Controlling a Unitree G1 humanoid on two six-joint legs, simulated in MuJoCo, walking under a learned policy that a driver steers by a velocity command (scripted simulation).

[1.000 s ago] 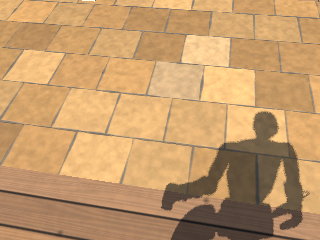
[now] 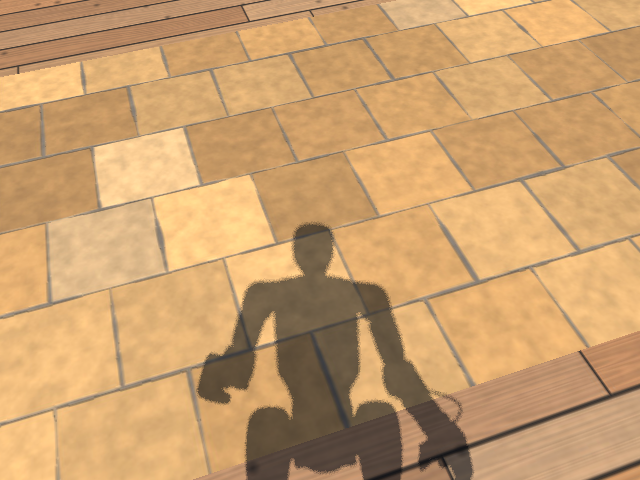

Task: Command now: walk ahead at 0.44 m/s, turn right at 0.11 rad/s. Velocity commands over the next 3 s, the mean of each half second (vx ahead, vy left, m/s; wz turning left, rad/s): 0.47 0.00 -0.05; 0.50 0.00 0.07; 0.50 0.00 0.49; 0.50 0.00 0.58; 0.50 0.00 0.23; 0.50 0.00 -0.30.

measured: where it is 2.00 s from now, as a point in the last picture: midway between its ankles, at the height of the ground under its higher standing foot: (268, 270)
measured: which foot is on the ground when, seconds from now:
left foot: up 0.00-0.40, down 0.42-0.98, up 1.00-1.00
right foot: down 0.00-0.44, up 0.46-0.94, down 0.96-1.00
